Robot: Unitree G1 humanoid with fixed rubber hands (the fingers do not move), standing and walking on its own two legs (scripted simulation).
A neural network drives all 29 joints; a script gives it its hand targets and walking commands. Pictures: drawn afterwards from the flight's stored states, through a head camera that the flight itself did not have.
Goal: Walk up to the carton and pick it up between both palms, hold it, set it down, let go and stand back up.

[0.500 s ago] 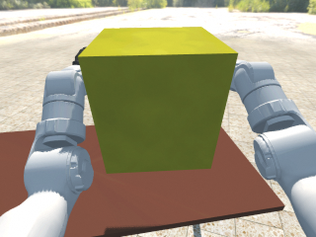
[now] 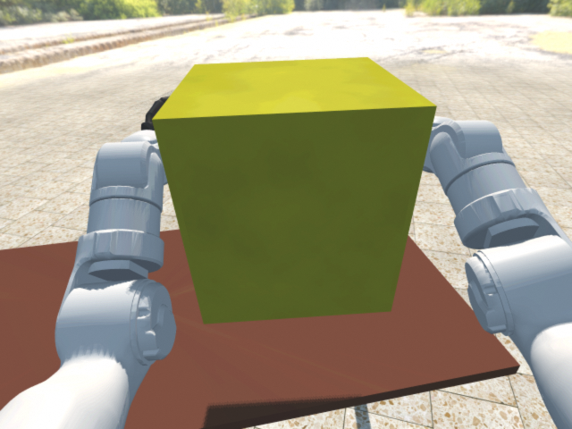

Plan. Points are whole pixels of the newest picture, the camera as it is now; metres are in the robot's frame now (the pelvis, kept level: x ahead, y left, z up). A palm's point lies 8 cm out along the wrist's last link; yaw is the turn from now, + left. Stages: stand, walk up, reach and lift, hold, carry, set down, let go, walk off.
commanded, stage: hold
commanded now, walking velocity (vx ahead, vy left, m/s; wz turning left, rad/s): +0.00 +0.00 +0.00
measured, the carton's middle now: (289, 184) +0.37 -0.01 +0.27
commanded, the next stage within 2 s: set down in 1.96 s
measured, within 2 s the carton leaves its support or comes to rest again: neither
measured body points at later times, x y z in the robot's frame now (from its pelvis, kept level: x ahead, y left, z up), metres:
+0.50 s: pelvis +0.00 -0.01 +0.00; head -0.09 +0.01 +0.44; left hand +0.40 +0.18 +0.33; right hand +0.40 -0.17 +0.33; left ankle +0.04 +0.12 -0.75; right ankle -0.01 -0.14 -0.75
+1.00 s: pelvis +0.00 +0.00 +0.00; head -0.09 +0.00 +0.44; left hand +0.40 +0.16 +0.33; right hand +0.39 -0.18 +0.32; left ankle +0.04 +0.12 -0.75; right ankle -0.01 -0.14 -0.75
